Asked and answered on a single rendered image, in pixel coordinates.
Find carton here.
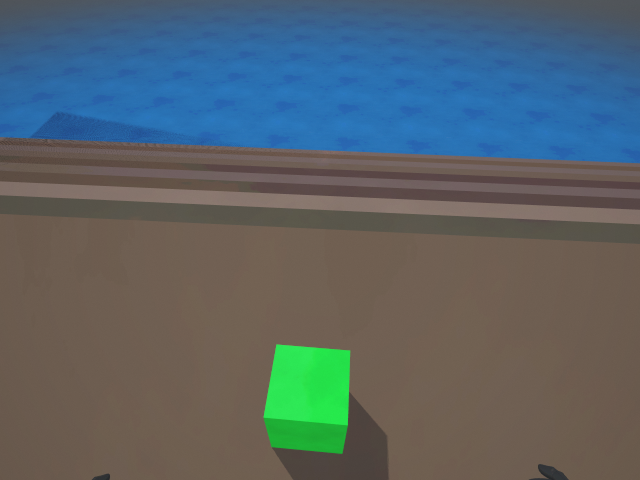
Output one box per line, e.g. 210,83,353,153
264,344,350,454

